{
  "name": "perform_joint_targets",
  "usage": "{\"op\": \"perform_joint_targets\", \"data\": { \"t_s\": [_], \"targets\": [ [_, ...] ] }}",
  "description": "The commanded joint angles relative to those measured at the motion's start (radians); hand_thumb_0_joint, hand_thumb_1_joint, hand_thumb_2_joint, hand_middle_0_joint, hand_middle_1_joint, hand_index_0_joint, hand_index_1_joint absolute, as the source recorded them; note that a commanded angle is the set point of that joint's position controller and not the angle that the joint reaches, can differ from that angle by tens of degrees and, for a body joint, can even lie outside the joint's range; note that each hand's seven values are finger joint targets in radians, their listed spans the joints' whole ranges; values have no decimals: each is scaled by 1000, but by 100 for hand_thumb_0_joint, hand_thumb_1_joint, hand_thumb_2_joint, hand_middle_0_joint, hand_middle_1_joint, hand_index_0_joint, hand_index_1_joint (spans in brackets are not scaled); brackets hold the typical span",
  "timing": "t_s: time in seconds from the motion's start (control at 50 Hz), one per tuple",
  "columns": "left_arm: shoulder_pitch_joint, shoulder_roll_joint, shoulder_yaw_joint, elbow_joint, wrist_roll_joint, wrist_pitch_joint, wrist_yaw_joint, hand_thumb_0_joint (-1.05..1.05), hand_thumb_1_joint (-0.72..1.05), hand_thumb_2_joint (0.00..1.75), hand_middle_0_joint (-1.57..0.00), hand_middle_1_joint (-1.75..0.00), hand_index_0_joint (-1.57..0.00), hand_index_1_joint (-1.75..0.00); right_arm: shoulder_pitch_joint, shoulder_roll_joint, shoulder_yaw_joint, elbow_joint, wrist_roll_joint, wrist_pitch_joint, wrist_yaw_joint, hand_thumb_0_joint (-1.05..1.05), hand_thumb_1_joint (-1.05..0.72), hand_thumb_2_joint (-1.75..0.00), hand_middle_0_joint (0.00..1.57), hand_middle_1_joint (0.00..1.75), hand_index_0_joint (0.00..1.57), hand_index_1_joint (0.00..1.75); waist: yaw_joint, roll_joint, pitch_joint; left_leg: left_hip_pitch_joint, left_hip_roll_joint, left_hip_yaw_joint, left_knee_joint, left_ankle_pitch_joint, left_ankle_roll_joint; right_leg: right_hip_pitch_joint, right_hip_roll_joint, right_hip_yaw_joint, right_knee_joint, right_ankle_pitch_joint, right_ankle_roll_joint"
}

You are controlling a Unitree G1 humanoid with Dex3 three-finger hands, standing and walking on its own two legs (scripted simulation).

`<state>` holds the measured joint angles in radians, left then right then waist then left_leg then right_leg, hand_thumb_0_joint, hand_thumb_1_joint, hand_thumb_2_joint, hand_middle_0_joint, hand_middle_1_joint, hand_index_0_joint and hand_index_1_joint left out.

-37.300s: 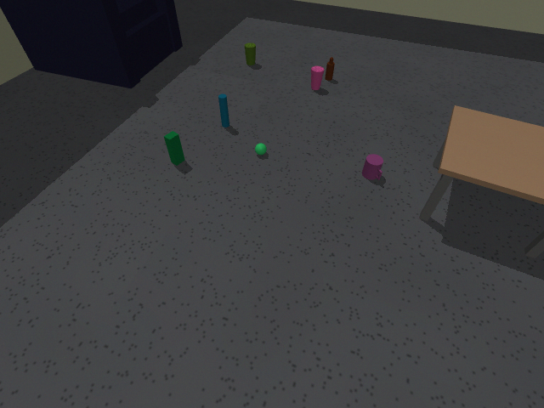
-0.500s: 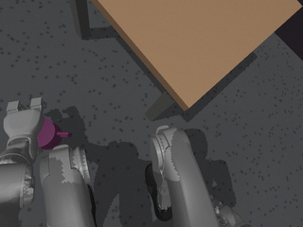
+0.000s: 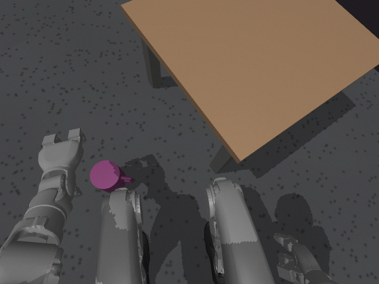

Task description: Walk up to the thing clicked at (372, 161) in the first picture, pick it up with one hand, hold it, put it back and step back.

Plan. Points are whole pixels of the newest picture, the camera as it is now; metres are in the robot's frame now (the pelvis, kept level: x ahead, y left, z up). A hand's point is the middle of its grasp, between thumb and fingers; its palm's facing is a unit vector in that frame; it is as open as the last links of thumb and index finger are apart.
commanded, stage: withdraw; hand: left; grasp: from above
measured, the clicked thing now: (114, 178) +0.40 +0.21 -0.36
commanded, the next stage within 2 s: home in 0.38 s
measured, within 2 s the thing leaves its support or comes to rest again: neither
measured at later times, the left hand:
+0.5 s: hand (102, 161) +0.42 +0.22 -0.24, palm faces -0.35 -0.01 -0.94, open 14.1 cm
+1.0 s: hand (68, 188) +0.32 +0.22 -0.04, palm faces -0.30 -0.56 -0.77, open 8.6 cm
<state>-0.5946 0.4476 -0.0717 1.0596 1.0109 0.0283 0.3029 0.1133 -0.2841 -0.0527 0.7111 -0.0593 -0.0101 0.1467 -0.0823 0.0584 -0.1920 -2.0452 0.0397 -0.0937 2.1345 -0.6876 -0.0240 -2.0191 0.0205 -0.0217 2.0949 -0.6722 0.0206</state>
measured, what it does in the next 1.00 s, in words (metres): rises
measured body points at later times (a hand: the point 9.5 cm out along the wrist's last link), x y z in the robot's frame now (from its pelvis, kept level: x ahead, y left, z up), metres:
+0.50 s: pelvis -0.02 +0.00 -0.07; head +0.20 +0.04 +0.32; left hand +0.44 +0.22 -0.18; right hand +0.05 -0.27 -0.20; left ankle +0.08 +0.14 -0.38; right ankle +0.09 -0.12 -0.38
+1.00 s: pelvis +0.00 +0.00 +0.08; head +0.16 +0.03 +0.50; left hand +0.33 +0.25 +0.00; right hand +0.17 -0.27 -0.04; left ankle +0.08 +0.14 -0.38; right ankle +0.09 -0.12 -0.38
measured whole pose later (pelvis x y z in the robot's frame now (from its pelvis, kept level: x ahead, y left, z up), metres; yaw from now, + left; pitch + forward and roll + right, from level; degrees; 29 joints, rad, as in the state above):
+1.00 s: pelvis +0.00 +0.00 +0.08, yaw +2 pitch +31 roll -3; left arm -0.24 0.33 -0.05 0.56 0.63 0.08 0.20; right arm 0.12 -0.29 -0.07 0.65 0.01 -0.01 0.02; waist -0.05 0.03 -0.23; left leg -1.79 0.02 -0.08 1.88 -0.65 -0.03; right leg -1.75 -0.01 -0.03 1.85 -0.65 0.02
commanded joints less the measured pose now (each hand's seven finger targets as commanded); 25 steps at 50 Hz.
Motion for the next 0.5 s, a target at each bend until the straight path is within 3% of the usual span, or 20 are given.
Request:
{"op": "perform_joint_targets", "data": {
  "t_s": [0.0,0.04,0.08,0.14,0.2,0.24,0.26,0.28,0.3,0.36,0.38,0.44,0.48],
  "targets": [
    [-178,128,-19,-112,48,-83,-54,0,-57,103,-11,-99,-8,-101,116,-189,-58,-66,18,-7,-49,0,-92,-91,20,30,20,30,-51,-90,-380,227,-48,81,-199,109,60,344,38,-55,-290,143,-54],
    [-261,170,9,-152,80,-137,-32,0,-57,103,-10,-100,-8,-102,115,-190,-55,-59,8,-10,-59,0,-92,-91,20,30,20,30,-48,-34,-417,260,-54,89,-185,131,55,337,34,-50,-282,157,-59],
    [-283,154,-1,-97,122,-177,10,0,-59,104,-9,-100,-6,-102,98,-172,-44,-53,-4,-10,-61,0,-92,-91,20,30,20,30,-53,-1,-405,269,-54,87,-185,100,52,298,36,-48,-267,117,-60],
    [-401,186,20,-97,201,-222,106,0,-57,103,-8,-101,-6,-102,90,-176,-44,-20,-25,-18,-68,0,-91,-91,20,30,20,30,-48,125,-504,365,-55,85,-179,115,39,229,28,-59,-211,134,-65],
    [-468,130,-7,46,246,-210,213,0,-58,102,-7,-100,-6,-101,78,-184,-43,1,-52,-33,-67,0,-91,-91,20,30,20,30,-99,127,-481,365,-53,78,-158,91,32,124,23,-81,-176,116,-63],
    [-576,131,-11,134,260,-189,277,0,-57,102,-7,-102,-6,-102,91,-189,-36,26,-68,-50,-69,0,-91,-90,20,30,20,30,-131,123,-455,326,-56,79,-145,53,32,85,20,-82,-170,77,-61],
    [-581,148,13,196,260,-172,303,0,-57,101,-7,-102,-6,-102,100,-198,-37,37,-76,-59,-66,0,-91,-90,20,30,20,30,-130,109,-464,324,-57,77,-141,50,33,78,15,-87,-166,73,-58],
    [-608,147,9,240,263,-159,321,0,-57,101,-7,-102,-6,-102,107,-201,-35,43,-83,-68,-62,0,-91,-90,20,30,20,30,-142,104,-469,304,-58,75,-134,34,34,74,16,-91,-160,61,-58],
    [-603,159,18,296,266,-142,334,0,-58,102,-7,-102,-6,-103,107,-206,-35,52,-89,-76,-57,0,-92,-90,20,30,20,30,-137,99,-475,308,-56,77,-124,27,33,67,18,-91,-155,54,-59],
    [-647,195,51,341,255,-103,353,0,-57,101,-7,-103,-7,-103,114,-214,-28,59,-109,-98,-34,0,-91,-90,20,30,20,30,-134,173,-531,315,-58,83,-106,24,29,72,13,-93,-117,50,-62],
    [-639,238,97,305,235,-93,362,0,-56,101,-7,-102,-7,-102,115,-222,-29,57,-113,-103,-28,0,-91,-90,20,30,20,30,-106,193,-587,341,-59,86,-106,29,30,94,8,-98,-113,61,-59],
    [-605,270,126,250,197,-60,348,0,-54,100,-7,-101,-7,-101,107,-217,-22,45,-115,-105,-7,0,-91,-90,20,30,20,30,-90,228,-689,362,-59,99,-83,61,34,151,7,-92,-93,80,-60],
    [-565,253,126,207,167,-42,326,0,-38,91,-23,-85,-22,-85,112,-215,-34,43,-104,-100,3,0,-88,-89,20,30,20,30,-72,254,-742,388,-57,95,-100,63,32,159,9,-100,-83,90,-66]
  ]
}}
